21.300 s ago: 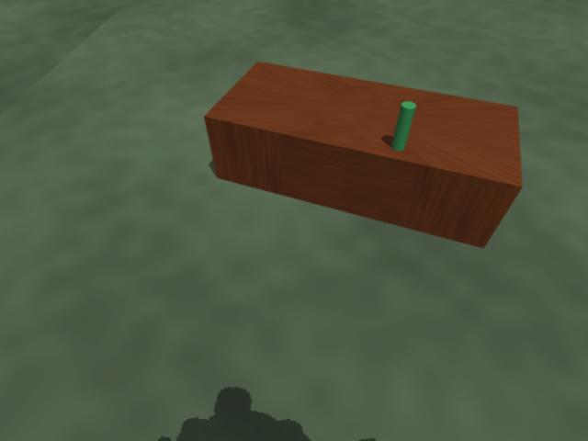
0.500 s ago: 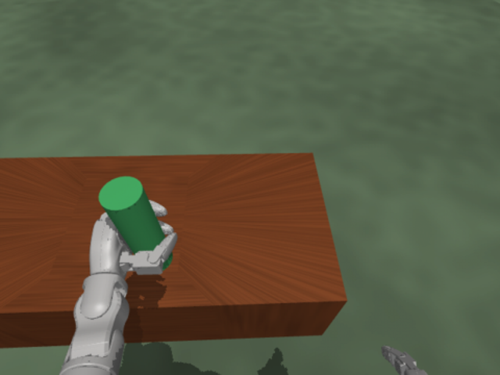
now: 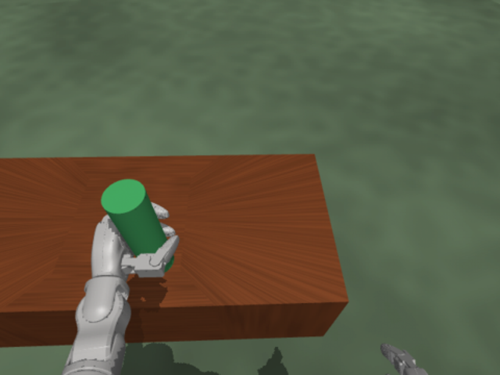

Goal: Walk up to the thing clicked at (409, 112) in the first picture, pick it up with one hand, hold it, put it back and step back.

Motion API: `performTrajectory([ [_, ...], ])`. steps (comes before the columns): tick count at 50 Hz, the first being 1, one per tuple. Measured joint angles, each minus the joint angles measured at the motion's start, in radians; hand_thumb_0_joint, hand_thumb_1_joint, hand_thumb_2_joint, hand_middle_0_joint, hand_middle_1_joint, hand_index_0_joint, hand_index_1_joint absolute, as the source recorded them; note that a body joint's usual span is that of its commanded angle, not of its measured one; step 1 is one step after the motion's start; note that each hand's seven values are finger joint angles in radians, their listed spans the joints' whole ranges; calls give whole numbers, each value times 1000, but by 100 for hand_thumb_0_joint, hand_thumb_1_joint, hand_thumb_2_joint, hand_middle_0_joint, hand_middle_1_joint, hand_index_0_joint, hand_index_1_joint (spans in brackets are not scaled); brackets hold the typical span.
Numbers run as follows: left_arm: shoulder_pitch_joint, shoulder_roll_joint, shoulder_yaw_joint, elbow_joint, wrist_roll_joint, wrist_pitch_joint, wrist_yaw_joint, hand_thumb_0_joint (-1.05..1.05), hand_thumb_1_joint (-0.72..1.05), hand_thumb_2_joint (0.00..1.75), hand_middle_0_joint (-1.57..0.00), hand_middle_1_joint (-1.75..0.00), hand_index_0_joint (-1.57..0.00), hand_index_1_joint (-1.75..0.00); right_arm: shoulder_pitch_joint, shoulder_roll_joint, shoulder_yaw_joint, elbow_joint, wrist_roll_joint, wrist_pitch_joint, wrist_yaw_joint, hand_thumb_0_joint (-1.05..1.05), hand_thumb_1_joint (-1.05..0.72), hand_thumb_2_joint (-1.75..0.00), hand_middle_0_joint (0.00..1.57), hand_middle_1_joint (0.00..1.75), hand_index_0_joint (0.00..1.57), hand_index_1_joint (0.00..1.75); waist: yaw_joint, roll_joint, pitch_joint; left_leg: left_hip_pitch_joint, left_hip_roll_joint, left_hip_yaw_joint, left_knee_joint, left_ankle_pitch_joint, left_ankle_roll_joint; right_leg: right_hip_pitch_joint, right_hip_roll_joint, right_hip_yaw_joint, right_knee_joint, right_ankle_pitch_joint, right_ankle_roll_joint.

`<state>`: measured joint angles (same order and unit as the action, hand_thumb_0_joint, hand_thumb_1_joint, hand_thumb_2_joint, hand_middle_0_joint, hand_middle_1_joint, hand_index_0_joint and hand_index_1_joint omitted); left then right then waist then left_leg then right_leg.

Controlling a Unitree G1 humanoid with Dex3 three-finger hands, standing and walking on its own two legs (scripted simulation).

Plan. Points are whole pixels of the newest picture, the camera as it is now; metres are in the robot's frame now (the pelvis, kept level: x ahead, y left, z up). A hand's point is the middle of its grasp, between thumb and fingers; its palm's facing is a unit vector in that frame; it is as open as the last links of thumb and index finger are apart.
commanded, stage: hold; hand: left
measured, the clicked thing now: (143, 233) +0.33 +0.18 +0.07
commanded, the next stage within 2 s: crouch in 1.10 s
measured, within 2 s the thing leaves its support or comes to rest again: neither
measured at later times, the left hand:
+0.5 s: hand (156, 240) +0.33 +0.16 +0.05, palm faces +0.10 -1.00 +0.00, open 7.2 cm
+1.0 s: hand (156, 236) +0.33 +0.17 +0.05, palm faces +0.10 -1.00 +0.00, open 7.2 cm
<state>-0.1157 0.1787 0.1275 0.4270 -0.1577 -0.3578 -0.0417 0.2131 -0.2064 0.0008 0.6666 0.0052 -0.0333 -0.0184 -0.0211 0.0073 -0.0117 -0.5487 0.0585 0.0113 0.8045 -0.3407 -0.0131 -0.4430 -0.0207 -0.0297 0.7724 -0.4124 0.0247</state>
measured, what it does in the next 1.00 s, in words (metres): stands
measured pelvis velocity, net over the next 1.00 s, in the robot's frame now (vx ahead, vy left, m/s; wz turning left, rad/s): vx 0.01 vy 0.00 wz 0.00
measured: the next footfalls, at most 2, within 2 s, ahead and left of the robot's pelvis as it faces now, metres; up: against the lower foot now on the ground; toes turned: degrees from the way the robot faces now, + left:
none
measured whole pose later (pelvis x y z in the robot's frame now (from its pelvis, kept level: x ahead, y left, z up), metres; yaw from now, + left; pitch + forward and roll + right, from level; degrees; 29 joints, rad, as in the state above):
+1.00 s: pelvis +0.01 +0.00 +0.00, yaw +0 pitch +5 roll -1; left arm -0.13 0.18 0.14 0.46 -0.16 -0.36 -0.06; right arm 0.21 -0.21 0.00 0.67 0.00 -0.03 -0.02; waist -0.02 0.01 -0.02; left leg -0.55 0.06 0.01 0.81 -0.35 -0.02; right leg -0.45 -0.02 -0.03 0.78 -0.42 0.02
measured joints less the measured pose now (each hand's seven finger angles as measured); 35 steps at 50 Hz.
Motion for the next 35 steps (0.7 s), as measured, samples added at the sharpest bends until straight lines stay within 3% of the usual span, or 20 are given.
performTrajectory([
  [35,18,-4,1,-13,-3,-4,-3,-1,-8,114,-85,-113,-89,-113,1,-3,-3,0,1,3,0,1,-92,-90,20,30,20,30,0,3,-4,3,2,-3,-1,-7,-6,1,3,-2,3,-10,-5],
])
